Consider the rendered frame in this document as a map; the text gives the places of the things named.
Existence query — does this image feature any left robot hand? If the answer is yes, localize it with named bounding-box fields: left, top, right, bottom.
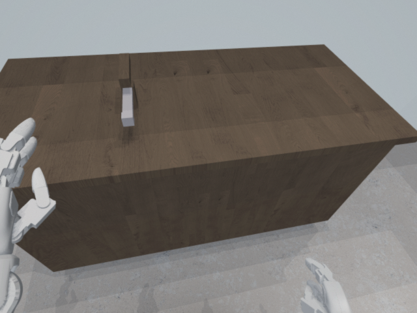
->
left=0, top=118, right=56, bottom=255

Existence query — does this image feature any tap lever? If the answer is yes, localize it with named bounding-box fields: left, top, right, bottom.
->
left=121, top=87, right=135, bottom=127

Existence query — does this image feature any right robot hand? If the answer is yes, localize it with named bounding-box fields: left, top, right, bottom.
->
left=301, top=258, right=352, bottom=313

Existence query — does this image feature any counter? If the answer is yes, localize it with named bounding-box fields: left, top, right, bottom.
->
left=0, top=44, right=417, bottom=272

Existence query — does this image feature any left robot forearm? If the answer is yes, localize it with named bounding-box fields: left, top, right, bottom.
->
left=0, top=254, right=23, bottom=313

